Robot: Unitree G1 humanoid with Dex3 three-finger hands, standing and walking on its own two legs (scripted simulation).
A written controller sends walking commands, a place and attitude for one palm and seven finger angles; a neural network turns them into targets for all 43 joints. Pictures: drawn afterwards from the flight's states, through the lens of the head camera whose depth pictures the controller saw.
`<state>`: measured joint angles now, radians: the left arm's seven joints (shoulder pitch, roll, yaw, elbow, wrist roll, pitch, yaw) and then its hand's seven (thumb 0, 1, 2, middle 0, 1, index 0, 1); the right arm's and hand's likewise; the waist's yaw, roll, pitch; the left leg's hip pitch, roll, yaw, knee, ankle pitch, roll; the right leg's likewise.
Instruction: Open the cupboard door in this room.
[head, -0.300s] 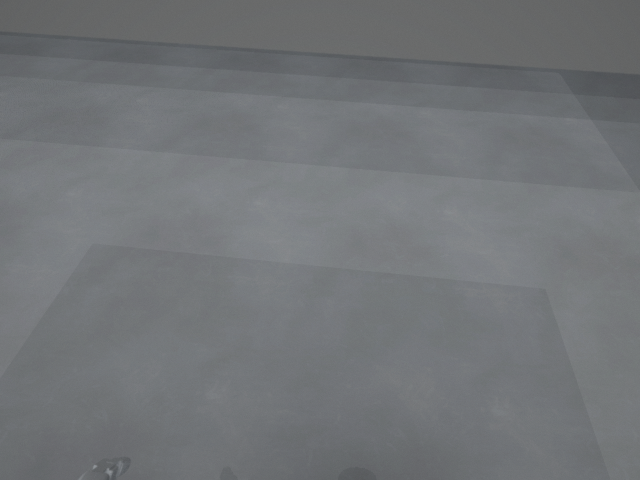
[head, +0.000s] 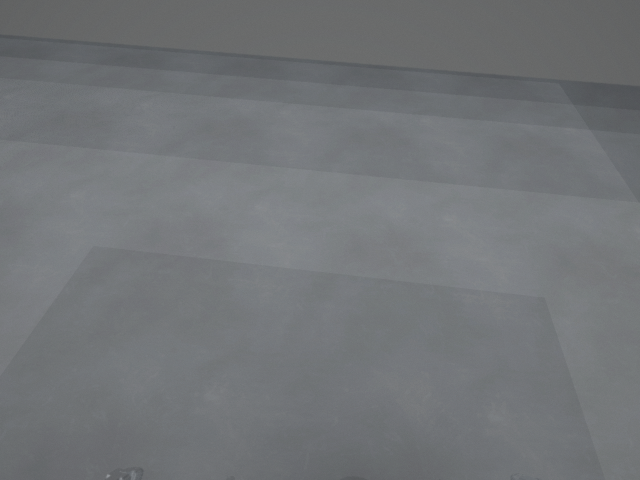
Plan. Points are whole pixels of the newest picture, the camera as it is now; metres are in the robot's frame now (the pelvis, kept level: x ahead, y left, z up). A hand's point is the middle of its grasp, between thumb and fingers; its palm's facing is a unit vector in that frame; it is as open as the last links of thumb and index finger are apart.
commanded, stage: stand and wait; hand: left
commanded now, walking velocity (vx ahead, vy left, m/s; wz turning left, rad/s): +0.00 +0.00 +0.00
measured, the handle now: out of the picture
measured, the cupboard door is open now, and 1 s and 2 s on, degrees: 0 0 0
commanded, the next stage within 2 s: turn or walk to find it in 0.60 s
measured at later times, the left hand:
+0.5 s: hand out of the picture +0.05 +0.24 -0.15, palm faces -0.03 -0.94 -0.34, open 7.4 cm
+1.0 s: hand out of the picture +0.01 +0.22 -0.18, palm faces +0.07 -0.97 -0.25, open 7.4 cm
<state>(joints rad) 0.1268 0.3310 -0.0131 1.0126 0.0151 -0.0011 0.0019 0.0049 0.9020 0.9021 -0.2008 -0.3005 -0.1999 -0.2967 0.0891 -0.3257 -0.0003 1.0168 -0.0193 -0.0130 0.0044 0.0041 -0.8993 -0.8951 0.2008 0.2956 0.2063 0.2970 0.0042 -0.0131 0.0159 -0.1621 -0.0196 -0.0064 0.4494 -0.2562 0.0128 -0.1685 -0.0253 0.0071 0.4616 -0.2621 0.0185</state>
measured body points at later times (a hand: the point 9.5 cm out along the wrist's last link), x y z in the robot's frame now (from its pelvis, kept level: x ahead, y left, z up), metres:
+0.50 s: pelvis -0.02 -0.01 +0.00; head -0.02 -0.01 +0.45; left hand +0.05 +0.29 -0.13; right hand +0.05 -0.31 -0.13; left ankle -0.01 +0.11 -0.74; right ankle -0.01 -0.13 -0.74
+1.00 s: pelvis -0.03 +0.00 -0.01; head -0.01 +0.02 +0.44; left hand +0.01 +0.27 -0.16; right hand +0.04 -0.25 -0.15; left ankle -0.01 +0.11 -0.74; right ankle -0.01 -0.13 -0.74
